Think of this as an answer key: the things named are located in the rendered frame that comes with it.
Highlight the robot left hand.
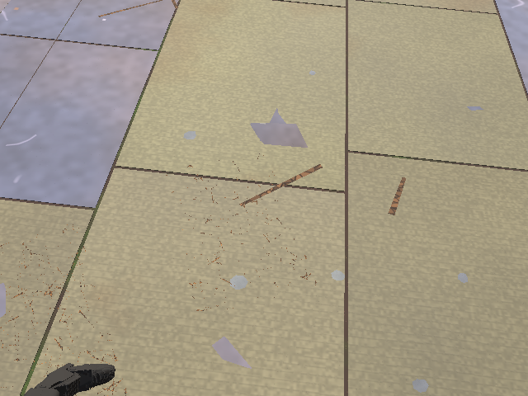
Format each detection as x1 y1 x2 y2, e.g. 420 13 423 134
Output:
24 363 116 396

